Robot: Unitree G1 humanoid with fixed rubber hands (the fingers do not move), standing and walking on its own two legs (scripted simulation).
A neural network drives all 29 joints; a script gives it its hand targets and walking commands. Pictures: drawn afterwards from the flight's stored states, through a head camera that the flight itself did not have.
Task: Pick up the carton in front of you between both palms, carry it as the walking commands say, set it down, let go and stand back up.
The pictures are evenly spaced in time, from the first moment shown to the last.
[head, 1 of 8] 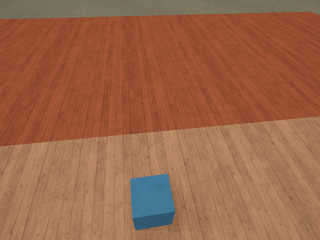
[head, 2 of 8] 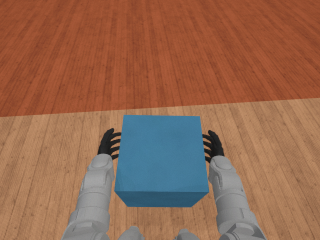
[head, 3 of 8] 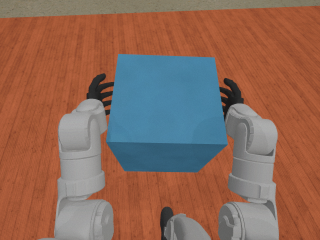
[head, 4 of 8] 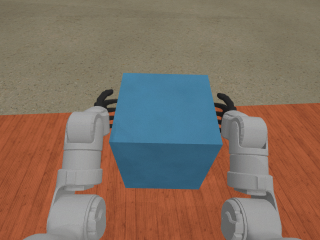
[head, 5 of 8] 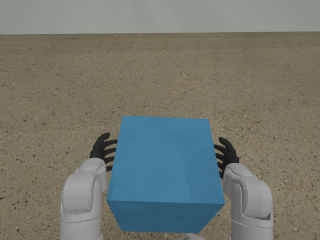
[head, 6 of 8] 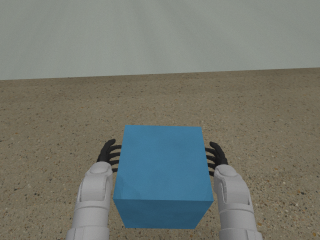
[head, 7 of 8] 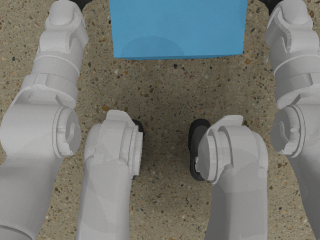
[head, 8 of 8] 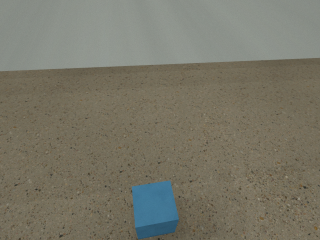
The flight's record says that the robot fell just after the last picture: no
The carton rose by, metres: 0.70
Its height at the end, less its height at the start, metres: -0.21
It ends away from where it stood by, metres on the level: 5.72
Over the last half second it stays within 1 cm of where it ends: yes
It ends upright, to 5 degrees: yes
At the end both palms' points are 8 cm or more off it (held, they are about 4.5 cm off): yes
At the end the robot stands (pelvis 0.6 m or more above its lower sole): yes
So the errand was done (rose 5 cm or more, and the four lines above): yes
